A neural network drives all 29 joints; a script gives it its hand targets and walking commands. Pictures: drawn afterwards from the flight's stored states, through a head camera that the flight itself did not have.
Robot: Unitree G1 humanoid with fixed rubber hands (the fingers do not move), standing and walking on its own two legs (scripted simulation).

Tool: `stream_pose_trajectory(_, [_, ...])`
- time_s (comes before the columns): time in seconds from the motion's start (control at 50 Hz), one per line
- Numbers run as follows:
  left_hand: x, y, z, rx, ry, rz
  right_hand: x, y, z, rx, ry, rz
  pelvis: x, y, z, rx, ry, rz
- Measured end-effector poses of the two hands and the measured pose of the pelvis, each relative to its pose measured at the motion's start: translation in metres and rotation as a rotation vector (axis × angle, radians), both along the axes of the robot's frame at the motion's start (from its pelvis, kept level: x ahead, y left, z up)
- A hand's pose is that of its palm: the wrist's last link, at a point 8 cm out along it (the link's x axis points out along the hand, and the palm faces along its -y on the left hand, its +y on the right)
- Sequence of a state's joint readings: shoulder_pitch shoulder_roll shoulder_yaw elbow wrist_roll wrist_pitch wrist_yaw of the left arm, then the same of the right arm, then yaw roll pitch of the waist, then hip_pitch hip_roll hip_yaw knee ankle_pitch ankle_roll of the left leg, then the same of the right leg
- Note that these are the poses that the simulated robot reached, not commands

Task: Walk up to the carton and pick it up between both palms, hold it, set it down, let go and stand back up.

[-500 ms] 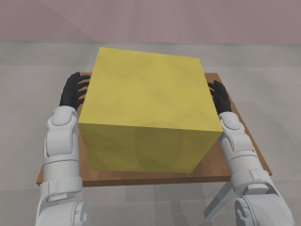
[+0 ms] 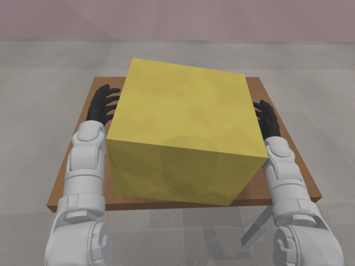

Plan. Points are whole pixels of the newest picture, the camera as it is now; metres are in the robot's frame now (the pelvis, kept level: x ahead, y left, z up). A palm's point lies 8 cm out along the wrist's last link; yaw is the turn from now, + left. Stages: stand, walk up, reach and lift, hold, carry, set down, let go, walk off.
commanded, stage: set down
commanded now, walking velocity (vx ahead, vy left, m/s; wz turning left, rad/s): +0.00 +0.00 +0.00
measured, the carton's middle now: (181, 133) +0.42 -0.02 +0.06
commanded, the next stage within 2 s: none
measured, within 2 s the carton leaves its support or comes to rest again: rests again in 1.44 s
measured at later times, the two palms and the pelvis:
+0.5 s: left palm (102, 124) +0.41 +0.18 +0.10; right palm (262, 135) +0.39 -0.21 +0.08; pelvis +0.02 +0.00 +0.00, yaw +0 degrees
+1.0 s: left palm (106, 132) +0.41 +0.17 +0.08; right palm (263, 139) +0.38 -0.22 +0.07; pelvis +0.01 +0.00 +0.00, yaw +0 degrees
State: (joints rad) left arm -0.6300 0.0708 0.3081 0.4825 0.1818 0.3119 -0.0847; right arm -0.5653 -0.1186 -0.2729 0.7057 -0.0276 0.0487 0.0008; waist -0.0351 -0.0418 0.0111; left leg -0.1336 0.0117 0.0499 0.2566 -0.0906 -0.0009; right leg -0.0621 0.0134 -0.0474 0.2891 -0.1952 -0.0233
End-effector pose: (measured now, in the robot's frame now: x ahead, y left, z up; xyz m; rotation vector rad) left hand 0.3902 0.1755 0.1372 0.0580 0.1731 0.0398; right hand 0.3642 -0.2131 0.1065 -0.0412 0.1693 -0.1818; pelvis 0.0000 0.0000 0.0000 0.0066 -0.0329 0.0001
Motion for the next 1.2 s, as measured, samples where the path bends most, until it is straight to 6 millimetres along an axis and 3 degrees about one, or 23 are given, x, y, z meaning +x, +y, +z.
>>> stream_pose_trajectory(0.36, [0.013,0.007,-0.024,0.008,0.022,0.031,0.024,0.006,-0.013,-0.017,0.019,0.035,0.014,0.0,0.0,-0.004,0.063,0.009])
stream_pose_trajectory(0.72, [0.024,-0.011,-0.041,0.026,0.048,-0.009,0.017,-0.011,-0.036,0.0,0.042,-0.006,0.014,0.002,0.0,-0.006,0.111,-0.011])
stream_pose_trajectory(1.02, [0.017,-0.004,-0.06,0.012,0.069,0.007,0.018,-0.005,-0.04,-0.012,0.061,0.01,0.006,-0.003,-0.001,-0.005,0.138,-0.004])
stream_pose_trajectory(1.2, [0.02,-0.005,-0.059,0.034,0.054,-0.012,0.014,-0.005,-0.044,0.006,0.046,-0.007,0.004,0.002,-0.001,-0.007,0.156,-0.011])
